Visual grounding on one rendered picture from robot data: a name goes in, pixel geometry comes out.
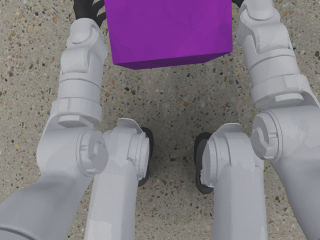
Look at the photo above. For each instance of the right robot forearm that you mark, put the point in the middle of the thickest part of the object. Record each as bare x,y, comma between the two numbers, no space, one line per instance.
270,58

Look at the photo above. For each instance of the robot right upper arm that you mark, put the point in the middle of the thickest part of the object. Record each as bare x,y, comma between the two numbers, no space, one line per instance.
289,138

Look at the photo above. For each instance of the left robot forearm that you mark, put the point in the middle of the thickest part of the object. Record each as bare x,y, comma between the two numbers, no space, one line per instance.
80,80

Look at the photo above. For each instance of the carton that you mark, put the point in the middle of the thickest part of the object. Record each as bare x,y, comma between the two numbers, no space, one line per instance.
147,34

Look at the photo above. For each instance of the left robot foot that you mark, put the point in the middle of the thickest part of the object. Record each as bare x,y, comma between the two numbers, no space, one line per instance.
148,134

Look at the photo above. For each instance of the robot left hand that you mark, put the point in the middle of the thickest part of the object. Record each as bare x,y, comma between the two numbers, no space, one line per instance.
86,9

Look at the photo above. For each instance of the robot left upper arm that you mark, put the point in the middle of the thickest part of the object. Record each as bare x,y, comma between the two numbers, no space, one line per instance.
68,160

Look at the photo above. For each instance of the left robot shin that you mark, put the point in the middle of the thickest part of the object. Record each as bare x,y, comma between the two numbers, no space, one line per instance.
123,122

